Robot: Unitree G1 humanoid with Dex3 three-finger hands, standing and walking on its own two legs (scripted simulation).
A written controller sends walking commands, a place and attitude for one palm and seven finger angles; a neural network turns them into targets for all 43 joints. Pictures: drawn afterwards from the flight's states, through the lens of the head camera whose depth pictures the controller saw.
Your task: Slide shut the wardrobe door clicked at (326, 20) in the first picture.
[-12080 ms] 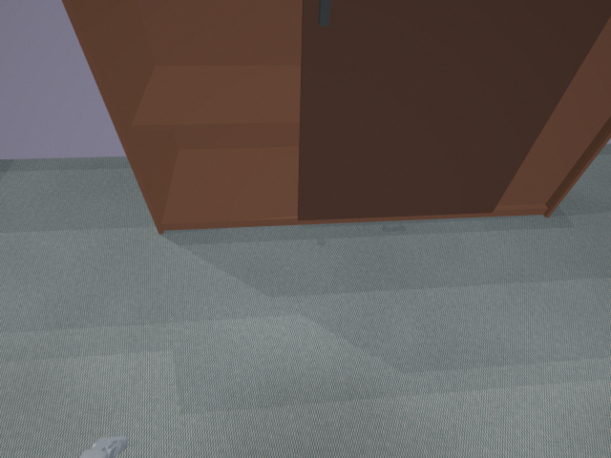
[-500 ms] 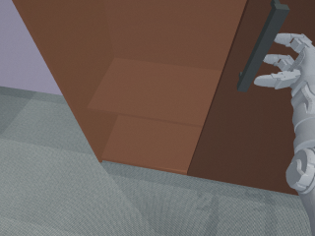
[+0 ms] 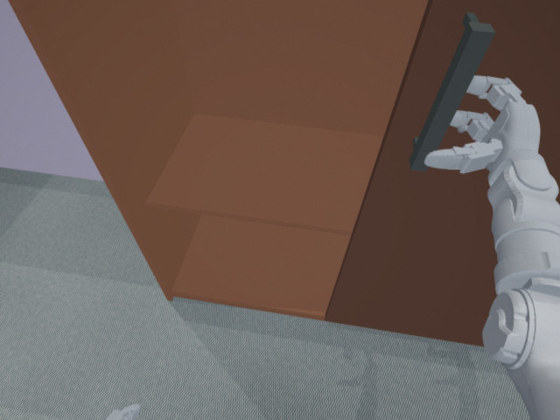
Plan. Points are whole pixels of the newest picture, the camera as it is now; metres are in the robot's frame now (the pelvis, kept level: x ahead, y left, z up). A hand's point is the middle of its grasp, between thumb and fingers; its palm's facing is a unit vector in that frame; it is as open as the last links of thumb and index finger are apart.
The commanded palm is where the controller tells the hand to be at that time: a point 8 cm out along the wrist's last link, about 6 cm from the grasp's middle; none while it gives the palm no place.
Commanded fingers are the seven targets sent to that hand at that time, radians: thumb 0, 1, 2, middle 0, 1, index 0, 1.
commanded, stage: slide the fingers in behind the handle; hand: right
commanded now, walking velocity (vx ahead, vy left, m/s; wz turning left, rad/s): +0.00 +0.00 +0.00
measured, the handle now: (441, 99) +0.53 -0.15 +0.21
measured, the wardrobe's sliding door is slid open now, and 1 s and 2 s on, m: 0.58 0.58 0.58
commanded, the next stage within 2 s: grip the handle and tug to test in 1.18 s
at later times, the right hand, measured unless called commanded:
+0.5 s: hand (437, 125) +0.48 -0.14 +0.20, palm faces +0.05 +1.00 +0.01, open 14.0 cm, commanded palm +0.46 -0.19 +0.20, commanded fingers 0.00 0.50 -0.30 0.30 1.20 0.30 1.20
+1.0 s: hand (429, 125) +0.47 -0.13 +0.20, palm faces +0.06 +1.00 +0.01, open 14.0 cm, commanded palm +0.45 -0.18 +0.20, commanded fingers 0.00 0.50 -0.30 0.30 1.20 0.30 1.20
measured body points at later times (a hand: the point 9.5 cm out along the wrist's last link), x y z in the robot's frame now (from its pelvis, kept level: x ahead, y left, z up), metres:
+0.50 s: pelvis +0.00 +0.01 +0.00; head +0.02 +0.02 +0.45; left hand +0.05 +0.27 -0.12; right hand +0.47 -0.19 +0.20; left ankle +0.00 +0.11 -0.74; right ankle -0.02 -0.09 -0.74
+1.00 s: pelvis -0.01 +0.01 +0.00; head +0.02 +0.02 +0.45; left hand +0.05 +0.27 -0.12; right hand +0.47 -0.18 +0.20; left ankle +0.00 +0.11 -0.74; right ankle -0.02 -0.09 -0.74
